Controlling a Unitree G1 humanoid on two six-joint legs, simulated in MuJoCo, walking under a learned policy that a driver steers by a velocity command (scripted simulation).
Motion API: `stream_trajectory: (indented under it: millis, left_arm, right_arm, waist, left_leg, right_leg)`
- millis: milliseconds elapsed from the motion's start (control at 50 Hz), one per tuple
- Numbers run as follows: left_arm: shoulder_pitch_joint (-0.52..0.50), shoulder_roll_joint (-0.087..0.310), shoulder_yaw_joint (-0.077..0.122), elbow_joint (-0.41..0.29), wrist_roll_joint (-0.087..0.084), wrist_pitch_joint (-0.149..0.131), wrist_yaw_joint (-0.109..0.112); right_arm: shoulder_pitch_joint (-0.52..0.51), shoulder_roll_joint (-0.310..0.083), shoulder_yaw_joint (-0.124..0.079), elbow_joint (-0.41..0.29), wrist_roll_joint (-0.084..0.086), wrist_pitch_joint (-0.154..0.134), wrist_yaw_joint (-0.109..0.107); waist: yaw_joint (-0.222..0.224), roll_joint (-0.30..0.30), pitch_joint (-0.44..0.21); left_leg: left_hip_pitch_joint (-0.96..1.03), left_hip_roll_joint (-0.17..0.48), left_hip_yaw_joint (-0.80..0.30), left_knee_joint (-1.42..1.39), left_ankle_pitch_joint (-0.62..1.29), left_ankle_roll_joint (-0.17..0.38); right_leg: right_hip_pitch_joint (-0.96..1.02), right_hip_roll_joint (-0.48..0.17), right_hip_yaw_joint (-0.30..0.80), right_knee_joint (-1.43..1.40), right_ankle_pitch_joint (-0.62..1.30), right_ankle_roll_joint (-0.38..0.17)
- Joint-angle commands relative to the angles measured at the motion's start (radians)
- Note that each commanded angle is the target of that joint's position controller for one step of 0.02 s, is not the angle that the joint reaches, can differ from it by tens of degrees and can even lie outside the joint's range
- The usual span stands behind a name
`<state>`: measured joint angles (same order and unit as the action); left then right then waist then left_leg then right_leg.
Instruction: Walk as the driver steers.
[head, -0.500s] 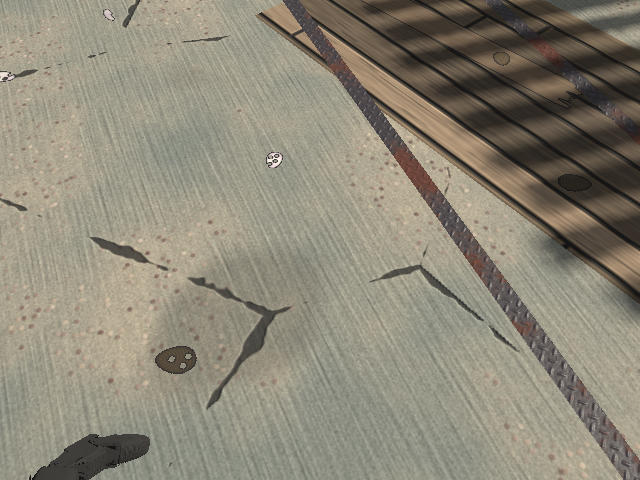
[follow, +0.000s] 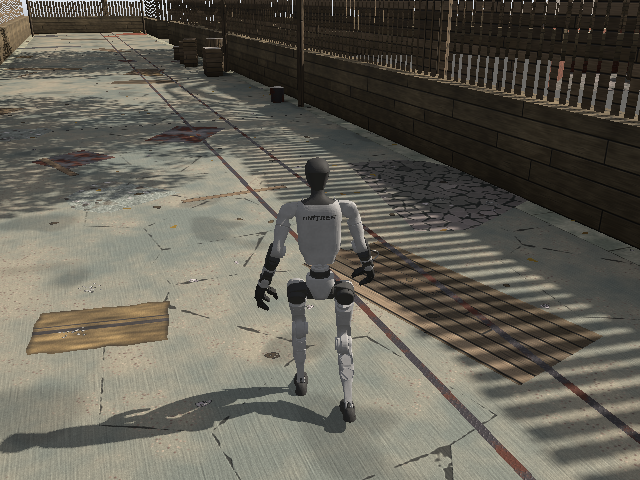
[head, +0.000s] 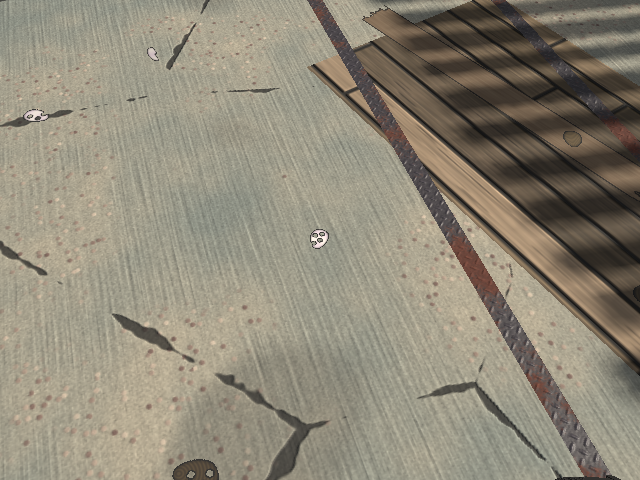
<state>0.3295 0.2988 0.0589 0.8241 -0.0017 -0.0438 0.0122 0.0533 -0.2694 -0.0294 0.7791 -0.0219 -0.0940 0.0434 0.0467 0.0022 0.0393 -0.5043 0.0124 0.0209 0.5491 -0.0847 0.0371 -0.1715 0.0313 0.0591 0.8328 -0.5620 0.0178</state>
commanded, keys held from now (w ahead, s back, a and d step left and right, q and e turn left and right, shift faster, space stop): no key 0.40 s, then q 0.60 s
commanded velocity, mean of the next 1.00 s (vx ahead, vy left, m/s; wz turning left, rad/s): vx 0.05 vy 0.00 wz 0.22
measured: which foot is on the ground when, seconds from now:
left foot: down 0.00-1.00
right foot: up 0.00-0.28, down 0.30-0.72, up 0.74-1.00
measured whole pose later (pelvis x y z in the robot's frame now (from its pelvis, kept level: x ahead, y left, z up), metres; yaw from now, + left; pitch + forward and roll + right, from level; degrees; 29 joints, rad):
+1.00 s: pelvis +0.11 +0.01 +0.02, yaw +17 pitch +3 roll -2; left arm 0.07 0.28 0.08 0.83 -0.01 0.00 0.07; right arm 0.16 -0.29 -0.07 0.80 0.01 0.02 -0.03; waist -0.03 0.00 0.04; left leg -0.31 -0.09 -0.12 0.43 -0.16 0.07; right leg -0.47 0.02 0.10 0.86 -0.38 0.08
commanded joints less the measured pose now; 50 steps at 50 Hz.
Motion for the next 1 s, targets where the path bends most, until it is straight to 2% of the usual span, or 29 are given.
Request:
stream_trajectory:
  millis: [20,40,60,80,120,160,220,280,300,320,340,360,400,420,460,520,580,640,660,700,720,740,760,780,800,820,880,940,1000]
  left_arm:
    - [0.090,0.130,0.022,-0.039,-0.029,0.000,0.002]
    - [0.025,0.122,0.021,-0.050,-0.018,0.014,0.012]
    - [0.000,0.110,0.024,-0.054,-0.007,0.032,0.020]
    - [0.015,0.089,0.022,-0.050,-0.003,0.049,0.025]
    - [0.047,0.048,0.013,-0.033,0.001,0.063,0.035]
    - [0.027,0.031,0.005,-0.027,0.006,0.063,0.040]
    - [-0.009,0.048,0.009,-0.015,0.005,0.070,0.035]
    - [-0.036,0.041,0.009,-0.006,0.024,0.069,0.031]
    - [-0.050,0.060,0.010,-0.016,0.031,0.066,0.033]
    - [-0.075,0.124,0.022,-0.018,0.022,0.064,0.038]
    - [-0.084,0.119,0.027,0.002,0.014,0.060,0.033]
    - [-0.095,0.075,0.017,0.006,0.017,0.050,0.029]
    - [-0.116,0.047,0.009,0.017,0.020,0.032,0.024]
    - [-0.115,0.049,0.010,0.024,0.017,0.024,0.024]
    - [-0.099,0.089,0.023,0.031,0.008,0.019,0.034]
    - [-0.061,0.112,0.039,0.039,0.002,0.030,0.057]
    - [-0.037,0.131,0.053,0.035,0.006,0.042,0.074]
    - [-0.136,0.133,0.055,-0.003,-0.001,0.043,0.084]
    - [-0.176,0.138,0.057,-0.016,-0.006,0.043,0.084]
    - [-0.195,0.144,0.063,-0.013,-0.014,0.046,0.080]
    - [-0.141,0.111,0.059,-0.007,0.000,0.047,0.073]
    - [-0.244,0.064,0.040,-0.073,0.015,0.047,0.075]
    - [-0.245,0.072,0.043,-0.067,0.012,0.043,0.071]
    - [-0.218,0.081,0.046,-0.055,0.000,0.043,0.064]
    - [-0.201,0.085,0.050,-0.035,-0.002,0.044,0.065]
    - [-0.207,0.100,0.055,-0.032,0.006,0.043,0.072]
    - [-0.207,0.073,0.051,-0.035,0.002,0.035,0.068]
    - [-0.235,0.053,0.041,-0.042,-0.003,0.029,0.063]
    - [-0.255,0.061,0.039,-0.047,-0.006,0.027,0.053]
  right_arm:
    - [0.205,-0.163,-0.044,0.002,0.025,0.018,-0.004]
    - [0.132,-0.127,-0.031,-0.008,0.020,0.024,-0.008]
    - [0.075,-0.093,-0.019,-0.012,0.012,0.026,-0.011]
    - [0.042,-0.085,-0.016,-0.009,-0.001,0.028,-0.012]
    - [0.006,-0.086,-0.017,0.001,-0.013,0.026,-0.016]
    - [0.006,-0.100,-0.021,0.018,-0.009,0.027,-0.023]
    - [0.014,-0.114,-0.022,0.042,0.002,0.044,-0.033]
    - [0.009,-0.077,-0.005,0.062,0.012,0.059,-0.034]
    - [0.036,-0.058,0.003,0.076,0.007,0.060,-0.033]
    - [0.074,-0.066,-0.002,0.081,0.002,0.060,-0.032]
    - [0.074,-0.069,-0.004,0.085,0.002,0.065,-0.037]
    - [0.061,-0.077,-0.005,0.089,0.003,0.069,-0.042]
    - [0.068,-0.066,-0.003,0.104,0.005,0.079,-0.051]
    - [0.075,-0.069,-0.004,0.112,0.006,0.082,-0.052]
    - [0.036,-0.101,-0.015,0.096,0.018,0.085,-0.051]
    - [0.008,-0.108,-0.030,0.069,0.035,0.094,-0.052]
    - [0.019,-0.089,-0.038,0.048,0.032,0.108,-0.052]
    - [0.064,-0.073,-0.046,0.036,0.029,0.123,-0.040]
    - [0.072,-0.074,-0.049,0.032,0.032,0.127,-0.035]
    - [0.107,-0.092,-0.063,0.039,0.034,0.131,-0.029]
    - [0.112,-0.183,-0.089,0.025,0.028,0.130,-0.038]
    - [0.180,-0.270,-0.105,0.024,0.006,0.120,-0.032]
    - [0.210,-0.225,-0.085,0.019,-0.006,0.095,-0.029]
    - [0.162,-0.204,-0.079,0.003,0.003,0.077,-0.034]
    - [0.113,-0.199,-0.081,-0.014,0.022,0.070,-0.041]
    - [0.081,-0.189,-0.079,-0.024,0.036,0.073,-0.050]
    - [0.096,-0.173,-0.075,-0.028,0.033,0.093,-0.070]
    - [0.114,-0.189,-0.084,-0.034,0.037,0.102,-0.080]
    - [0.094,-0.197,-0.090,-0.047,0.035,0.112,-0.083]
  waist:
    - [-0.096,0.127,-0.313]
    - [-0.079,0.068,-0.223]
    - [-0.050,0.064,-0.169]
    - [-0.021,0.102,-0.151]
    - [0.002,0.137,-0.148]
    - [-0.007,0.134,-0.168]
    - [-0.024,0.114,-0.167]
    - [-0.011,0.085,-0.090]
    - [-0.020,0.055,-0.065]
    - [-0.070,-0.028,-0.031]
    - [-0.075,-0.097,-0.015]
    - [-0.066,-0.099,-0.009]
    - [-0.072,-0.109,-0.020]
    - [-0.069,-0.100,-0.032]
    - [-0.049,-0.065,-0.047]
    - [-0.028,-0.057,-0.071]
    - [-0.018,-0.107,-0.088]
    - [-0.046,-0.189,-0.097]
    - [-0.055,-0.175,-0.085]
    - [-0.080,-0.102,-0.083]
    - [-0.052,0.120,-0.087]
    - [-0.107,0.353,-0.092]
    - [-0.115,0.211,-0.158]
    - [-0.084,0.128,-0.155]
    - [-0.062,0.048,-0.140]
    - [-0.055,0.029,-0.129]
    - [-0.049,0.077,-0.143]
    - [-0.063,0.097,-0.139]
    - [-0.068,0.132,-0.120]
  left_leg:
    - [0.636,0.334,-0.413,-0.129,0.459,0.242]
    - [0.502,0.293,-0.350,-0.169,0.374,0.216]
    - [0.370,0.266,-0.297,-0.208,0.317,0.199]
    - [0.267,0.237,-0.256,-0.244,0.274,0.185]
    - [0.180,0.201,-0.180,-0.275,0.284,0.187]
    - [0.179,0.195,-0.151,-0.277,0.267,0.191]
    - [0.172,0.197,-0.164,-0.300,-0.007,0.179]
    - [0.100,0.141,-0.161,-0.300,-0.350,0.099]
    - [0.089,0.112,-0.154,-0.279,-0.407,0.055]
    - [0.096,0.052,-0.108,-0.249,-0.396,0.019]
    - [0.173,0.015,-0.054,-0.215,-0.325,-0.002]
    - [0.229,0.015,-0.047,-0.180,-0.267,-0.006]
    - [0.267,0.015,-0.039,-0.149,-0.174,0.003]
    - [0.257,0.013,-0.041,-0.139,-0.132,0.008]
    - [0.217,0.010,-0.051,-0.103,-0.045,0.024]
    - [0.156,-0.003,-0.061,-0.023,0.055,0.038]
    - [0.065,-0.029,-0.037,0.109,0.027,0.015]
    - [0.042,-0.021,0.001,0.231,-0.320,0.006]
    - [0.071,-0.010,0.009,0.206,-0.346,0.013]
    - [0.228,-0.021,0.000,0.031,-0.152,0.046]
    - [0.316,0.097,-0.236,-0.126,0.092,0.105]
    - [0.419,0.292,-0.609,-0.245,0.258,0.286]
    - [0.477,0.322,-0.634,-0.232,0.289,0.324]
    - [0.461,0.301,-0.545,-0.204,0.316,0.300]
    - [0.439,0.253,-0.471,-0.194,0.276,0.251]
    - [0.424,0.235,-0.440,-0.196,0.245,0.219]
    - [0.389,0.168,-0.385,-0.212,0.212,0.199]
    - [0.404,0.153,-0.401,-0.220,0.134,0.195]
    - [0.338,0.140,-0.438,-0.242,0.015,0.192]
  right_leg:
    - [-0.428,-0.023,0.067,0.436,-0.082,0.017]
    - [-0.427,-0.064,0.035,0.381,-0.016,0.022]
    - [-0.370,-0.101,0.035,0.310,0.042,0.024]
    - [-0.281,-0.115,0.030,0.244,0.088,0.027]
    - [-0.174,-0.108,0.001,0.108,0.124,0.036]
    - [-0.117,-0.108,-0.008,-0.026,0.180,0.035]
    - [-0.049,-0.100,-0.022,-0.158,0.305,0.027]
    - [0.044,-0.089,-0.035,-0.349,0.410,-0.005]
    - [0.054,-0.135,0.018,-0.405,0.443,-0.024]
    - [0.002,-0.161,0.042,-0.406,0.401,-0.047]
    - [-0.105,-0.132,0.033,-0.424,0.239,-0.054]
    - [-0.149,-0.121,0.028,-0.450,0.204,-0.042]
    - [-0.143,-0.115,0.021,-0.453,0.301,-0.016]
    - [-0.106,-0.112,0.009,-0.436,0.350,-0.011]
    - [-0.052,-0.107,-0.013,-0.387,0.423,-0.017]
    - [-0.007,-0.131,-0.017,-0.348,0.496,-0.049]
    - [0.043,-0.247,0.067,-0.368,0.618,-0.121]
    - [0.022,-0.388,0.144,-0.380,0.733,-0.196]
    - [-0.011,-0.391,0.125,-0.371,0.727,-0.187]
    - [-0.116,-0.308,0.006,-0.275,0.584,-0.099]
    - [-0.226,-0.191,-0.129,-0.050,0.384,-0.010]
    - [-0.472,0.001,-0.130,0.185,-0.067,0.054]
    - [-0.494,-0.023,0.024,0.360,-0.138,0.046]
    - [-0.504,-0.039,0.046,0.412,-0.081,0.035]
    - [-0.503,-0.056,0.047,0.397,-0.004,0.034]
    - [-0.505,-0.071,0.054,0.352,0.064,0.037]
    - [-0.423,-0.043,0.037,0.241,0.151,0.053]
    - [-0.392,-0.020,0.040,0.066,0.182,0.068]
    - [-0.309,-0.003,0.043,-0.048,0.204,0.074]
